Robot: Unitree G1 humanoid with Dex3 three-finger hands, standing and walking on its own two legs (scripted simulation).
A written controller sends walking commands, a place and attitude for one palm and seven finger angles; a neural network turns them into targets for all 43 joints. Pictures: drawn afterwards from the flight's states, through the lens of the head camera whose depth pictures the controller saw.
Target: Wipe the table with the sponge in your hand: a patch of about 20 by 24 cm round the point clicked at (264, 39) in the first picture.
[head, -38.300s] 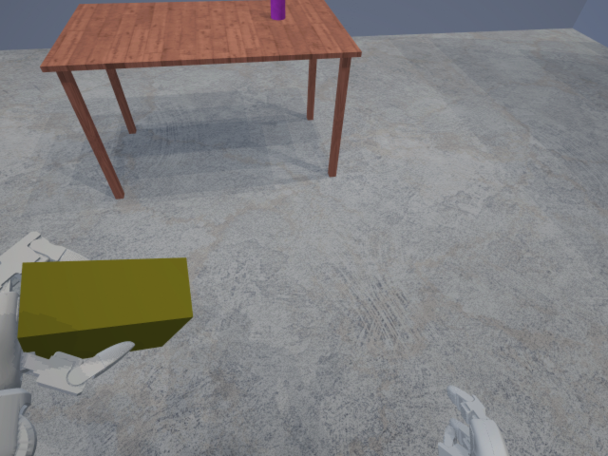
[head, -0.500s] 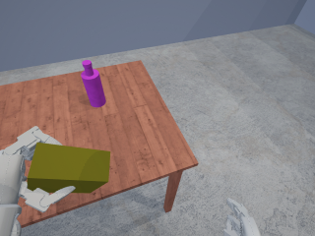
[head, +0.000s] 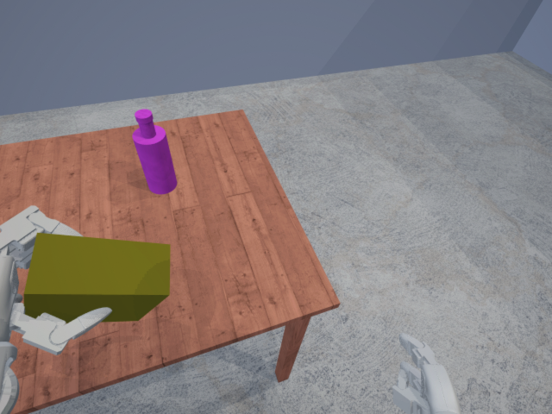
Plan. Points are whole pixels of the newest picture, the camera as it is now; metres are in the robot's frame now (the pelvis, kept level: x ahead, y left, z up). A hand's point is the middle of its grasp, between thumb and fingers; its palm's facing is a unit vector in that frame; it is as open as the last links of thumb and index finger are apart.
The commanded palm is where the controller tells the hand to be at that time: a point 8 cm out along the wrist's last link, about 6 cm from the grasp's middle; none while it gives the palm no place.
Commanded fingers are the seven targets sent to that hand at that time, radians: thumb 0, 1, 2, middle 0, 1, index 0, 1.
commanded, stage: look again from close up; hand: left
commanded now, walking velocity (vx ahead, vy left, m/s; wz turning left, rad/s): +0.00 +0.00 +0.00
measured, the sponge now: (116, 285) +0.24 +0.22 +0.10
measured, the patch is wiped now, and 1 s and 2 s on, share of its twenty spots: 0.00 0.00 0.00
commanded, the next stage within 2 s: turn the palm down, sponge in hand in 0.40 s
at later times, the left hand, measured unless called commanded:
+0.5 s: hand (55, 299) +0.20 +0.25 +0.14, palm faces +0.35 -0.86 -0.38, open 10.2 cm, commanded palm +0.14 +0.29 +0.17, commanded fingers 0.00 0.10 1.30 -1.20 -1.60 -1.20 -1.60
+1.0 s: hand (48, 322) +0.17 +0.25 +0.14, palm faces +0.45 -0.59 -0.67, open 10.2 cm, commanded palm +0.14 +0.27 +0.17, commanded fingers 0.00 0.10 1.30 -1.20 -1.60 -1.20 -1.60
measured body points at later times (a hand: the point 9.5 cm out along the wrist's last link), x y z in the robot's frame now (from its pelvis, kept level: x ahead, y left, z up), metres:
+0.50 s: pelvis -0.02 +0.00 +0.00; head +0.00 +0.02 +0.45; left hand +0.17 +0.30 +0.16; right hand +0.15 -0.22 -0.08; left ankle +0.02 +0.09 -0.74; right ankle -0.03 -0.14 -0.74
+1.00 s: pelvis -0.03 -0.06 -0.02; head -0.02 -0.06 +0.43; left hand +0.14 +0.27 +0.18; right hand +0.19 -0.26 -0.10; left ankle +0.02 +0.09 -0.74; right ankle -0.04 -0.14 -0.74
